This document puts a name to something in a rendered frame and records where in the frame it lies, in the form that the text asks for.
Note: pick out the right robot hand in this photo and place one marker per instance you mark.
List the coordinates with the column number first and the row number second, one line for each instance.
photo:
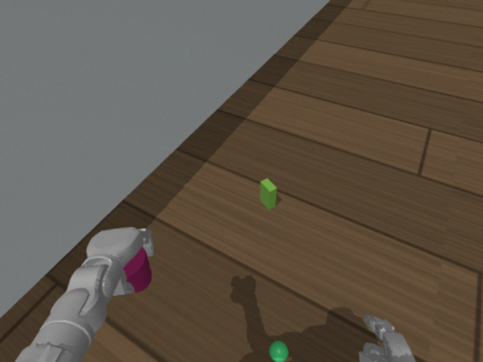
column 395, row 347

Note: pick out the left robot hand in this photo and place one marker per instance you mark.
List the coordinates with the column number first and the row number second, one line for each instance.
column 123, row 244

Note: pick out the left robot arm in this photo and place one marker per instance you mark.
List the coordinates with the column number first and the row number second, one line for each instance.
column 69, row 330

